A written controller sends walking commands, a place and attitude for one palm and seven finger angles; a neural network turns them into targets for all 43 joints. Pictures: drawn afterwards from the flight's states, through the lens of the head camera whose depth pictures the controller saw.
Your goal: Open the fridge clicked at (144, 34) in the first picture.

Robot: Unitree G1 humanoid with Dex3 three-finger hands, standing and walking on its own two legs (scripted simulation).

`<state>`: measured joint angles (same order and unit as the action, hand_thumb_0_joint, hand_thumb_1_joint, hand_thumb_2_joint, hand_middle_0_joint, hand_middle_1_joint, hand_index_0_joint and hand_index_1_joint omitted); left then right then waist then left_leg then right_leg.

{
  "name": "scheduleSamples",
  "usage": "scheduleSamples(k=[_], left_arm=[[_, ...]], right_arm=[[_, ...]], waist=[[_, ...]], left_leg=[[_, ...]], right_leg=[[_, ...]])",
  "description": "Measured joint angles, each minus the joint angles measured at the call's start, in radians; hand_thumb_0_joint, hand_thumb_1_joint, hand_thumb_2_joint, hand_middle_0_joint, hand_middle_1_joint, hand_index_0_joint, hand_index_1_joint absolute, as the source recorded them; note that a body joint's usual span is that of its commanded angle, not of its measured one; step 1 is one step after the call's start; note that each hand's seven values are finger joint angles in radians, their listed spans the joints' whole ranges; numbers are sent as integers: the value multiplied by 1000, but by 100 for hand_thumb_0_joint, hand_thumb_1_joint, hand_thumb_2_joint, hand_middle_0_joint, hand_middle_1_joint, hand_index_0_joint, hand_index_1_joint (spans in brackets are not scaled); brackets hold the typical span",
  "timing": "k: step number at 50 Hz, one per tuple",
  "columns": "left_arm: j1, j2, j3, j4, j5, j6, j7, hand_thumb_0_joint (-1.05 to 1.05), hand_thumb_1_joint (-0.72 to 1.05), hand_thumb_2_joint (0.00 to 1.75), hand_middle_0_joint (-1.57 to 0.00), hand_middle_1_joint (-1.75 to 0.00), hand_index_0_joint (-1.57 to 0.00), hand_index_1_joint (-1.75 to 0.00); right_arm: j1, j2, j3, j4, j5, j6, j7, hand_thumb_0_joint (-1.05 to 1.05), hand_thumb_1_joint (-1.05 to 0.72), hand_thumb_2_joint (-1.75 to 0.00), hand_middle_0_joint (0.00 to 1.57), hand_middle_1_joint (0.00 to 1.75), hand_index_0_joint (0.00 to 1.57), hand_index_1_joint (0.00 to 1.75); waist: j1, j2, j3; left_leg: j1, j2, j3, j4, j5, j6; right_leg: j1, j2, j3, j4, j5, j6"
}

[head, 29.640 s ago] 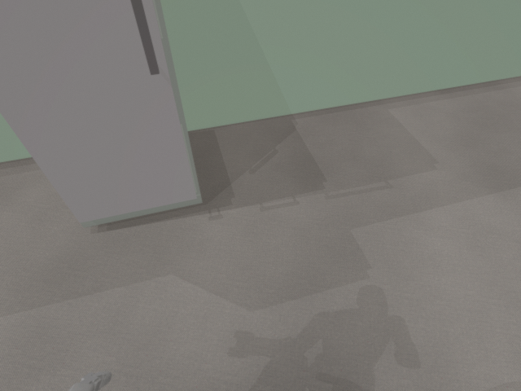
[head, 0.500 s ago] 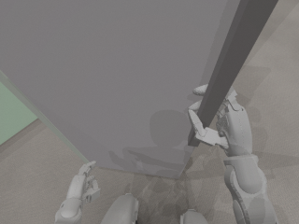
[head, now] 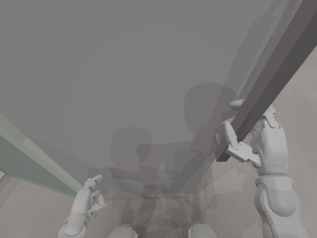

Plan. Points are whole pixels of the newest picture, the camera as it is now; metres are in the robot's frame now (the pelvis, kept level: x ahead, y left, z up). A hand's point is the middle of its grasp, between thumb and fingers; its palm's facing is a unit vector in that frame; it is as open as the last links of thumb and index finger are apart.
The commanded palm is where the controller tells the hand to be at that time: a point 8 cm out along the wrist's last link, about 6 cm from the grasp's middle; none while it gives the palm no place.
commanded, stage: stop walking and hold the door back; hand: right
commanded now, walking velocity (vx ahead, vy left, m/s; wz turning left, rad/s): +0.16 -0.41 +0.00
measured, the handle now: (249, 95) +0.33 -0.13 +0.22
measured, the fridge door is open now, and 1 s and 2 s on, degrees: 71 71 72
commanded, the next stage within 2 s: loosen the grip on the handle in 1.08 s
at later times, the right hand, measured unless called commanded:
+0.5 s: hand (232, 142) +0.28 -0.12 +0.16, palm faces +0.16 +0.97 -0.19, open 6.1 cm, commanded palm +0.26 -0.18 +0.15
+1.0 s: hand (231, 138) +0.29 -0.12 +0.15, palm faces +0.08 +0.99 -0.12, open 6.1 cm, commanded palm +0.25 -0.18 +0.15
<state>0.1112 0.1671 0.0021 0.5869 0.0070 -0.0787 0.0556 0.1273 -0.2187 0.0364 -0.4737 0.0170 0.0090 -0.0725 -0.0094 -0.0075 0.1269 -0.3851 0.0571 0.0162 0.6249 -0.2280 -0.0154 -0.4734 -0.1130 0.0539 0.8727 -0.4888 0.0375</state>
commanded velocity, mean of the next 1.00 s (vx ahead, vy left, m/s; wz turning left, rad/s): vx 0.10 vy -0.04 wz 0.00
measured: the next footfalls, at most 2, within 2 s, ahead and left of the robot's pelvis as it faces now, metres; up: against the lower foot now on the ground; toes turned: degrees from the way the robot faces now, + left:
right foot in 0.22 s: -0.05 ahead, -0.09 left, +0.00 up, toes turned -16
left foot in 0.78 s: +0.02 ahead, +0.13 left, +0.00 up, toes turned -5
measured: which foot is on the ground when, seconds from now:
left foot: down 0.00-0.64, up 0.66-0.76, down 0.78-1.00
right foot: up 0.00-0.20, down 0.22-1.00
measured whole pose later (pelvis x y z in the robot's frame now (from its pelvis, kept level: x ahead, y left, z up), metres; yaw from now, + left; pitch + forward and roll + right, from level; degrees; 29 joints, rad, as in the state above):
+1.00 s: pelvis -0.08 +0.01 +0.02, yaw -6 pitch -1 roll +1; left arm 0.23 0.20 -0.02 0.69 -0.01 -0.01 0.10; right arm -0.37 -0.16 0.00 0.31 0.06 -0.05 -0.08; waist 0.06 -0.03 0.02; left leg -0.30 0.01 0.03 0.51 -0.20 -0.01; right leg -0.24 -0.05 -0.17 0.56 -0.30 -0.03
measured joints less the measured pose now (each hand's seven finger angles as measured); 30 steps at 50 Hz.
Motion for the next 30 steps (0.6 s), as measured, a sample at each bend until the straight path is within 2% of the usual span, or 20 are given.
scheduleSamples(k=[2, 4, 7, 10, 11, 12, 13, 16, 18, 20, 21, 23, 26, 28, 30], left_arm=[[-16, 10, 6, 18, -1, 1, 9, 1, 90, 89, -21, -30, -20, -30], [-12, 23, 12, 33, -3, 4, 25, 1, 90, 89, -21, -30, -20, -30], [-2, 51, 4, 50, -1, 24, 42, 1, 90, 89, -20, -30, -20, -30], [5, 76, -11, 55, -4, 51, 47, 1, 91, 89, -20, -30, -20, -30], [6, 84, -16, 52, -5, 59, 47, 1, 91, 89, -20, -30, -20, -30], [0, 84, -17, 52, -6, 68, 47, 1, 91, 89, -20, -30, -20, -30], [-7, 82, -19, 50, -9, 77, 47, 1, 91, 89, -20, -30, -20, -30], [-9, 67, -25, 48, -19, 96, 43, 1, 91, 89, -20, -30, -20, -30], [7, 54, -33, 52, -25, 99, 40, 1, 91, 89, -20, -30, -20, -30], [30, 38, -44, 56, -30, 99, 40, 1, 90, 89, -20, -30, -20, -30], [39, 28, -49, 58, -29, 100, 40, 1, 90, 89, -20, -30, -20, -30], [27, 23, -49, 82, -21, 101, 39, 1, 90, 89, -20, -30, -20, -30], [37, 26, -35, 128, -18, 85, 43, 1, 90, 89, -21, -30, -20, -30], [61, 33, -29, 144, -16, 77, 48, 1, 90, 89, -21, -30, -20, -30], [89, 48, -23, 150, -14, 69, 53, 1, 90, 89, -21, -30, -20, -30]], right_arm=[[14, 6, -5, 0, 3, 7, -7, -1, -61, -81, 45, 139, 25, 135], [-1, 6, 10, 37, 7, 0, -5, -1, -61, -81, 45, 140, 26, 136], [-68, 8, 45, 139, 11, -12, -2, 0, -59, -82, 45, 140, 31, 137], [-176, 20, 80, 277, 15, -17, -1, 0, -57, -82, 46, 140, 35, 138], [-220, 25, 92, 327, 18, -17, -2, 0, -57, -82, 46, 140, 36, 138], [-272, 26, 101, 381, 20, -20, -5, 0, -57, -82, 46, 140, 36, 138], [-321, 29, 109, 440, 22, -24, -12, 0, -57, -83, 46, 140, 37, 139], [-431, 37, 118, 613, 18, -22, -28, -1, -57, -83, 46, 140, 37, 139], [-501, 43, 122, 733, 23, -19, -24, -2, -56, -82, 46, 140, 37, 139], [-576, 49, 121, 844, 28, -13, -15, -2, -57, -82, 46, 140, 38, 139], [-614, 49, 115, 888, 31, -12, -8, -2, -57, -83, 46, 140, 38, 139], [-669, 64, 76, 953, 36, -13, -4, -2, -59, -83, 45, 140, 39, 139], [-701, 76, 27, 1014, 36, -19, -1, -2, -61, -81, 45, 140, 40, 140], [-714, 79, 2, 1042, 31, -28, 7, -2, -61, -80, 45, 140, 40, 140], [-718, 80, -19, 1052, 28, -36, 12, -2, -62, -80, 45, 140, 41, 140]], waist=[[16, -2, 4], [13, 10, -4], [4, 26, -34], [-14, 31, -75], [-20, 27, -91], [-25, 33, -90], [-33, 35, -82], [-28, -1, -86], [-27, -30, -102], [-31, -35, -122], [-34, -20, -135], [-25, -25, -123], [1, -27, -111], [19, -11, -109], [41, 2, -107]], left_leg=[[1, 12, 35, 18, -12, -4], [11, 35, 63, 4, -14, -1], [20, 66, 103, -23, 6, 2], [14, 74, 135, -33, 26, 2], [2, 69, 145, -23, 28, 2], [-7, 67, 141, -3, 16, -2], [-15, 54, 120, 33, -37, -11], [-44, -3, 60, 222, -153, -13], [-14, -25, 53, 209, -169, -11], [59, -31, 52, 76, -188, 2], [80, -26, 28, -1, -204, 20], [53, -23, 19, -9, -43, 28], [47, -11, 0, -24, 6, 14], [50, 5, -17, -49, 19, 3], [49, 20, -31, -59, 29, -9]], right_leg=[[-39, 26, -34, 171, -78, -7], [-34, 59, -93, 230, -114, -6], [43, 111, -154, 102, -96, -18], [170, 143, -172, -149, -9, -39], [213, 142, -167, -247, 29, -56], [215, 144, -166, -277, 124, -80], [210, 143, -165, -264, 166, -100], [209, 128, -142, -254, 185, -120], [205, 119, -122, -266, 198, -115], [182, 115, -119, -243, 179, -107], [150, 123, -127, -202, 127, -98], [86, 133, -108, -51, 47, -63], [44, 147, -91, 98, 41, -42], [69, 137, -113, 43, 34, -41], [139, 125, -142, -126, 49, -46]])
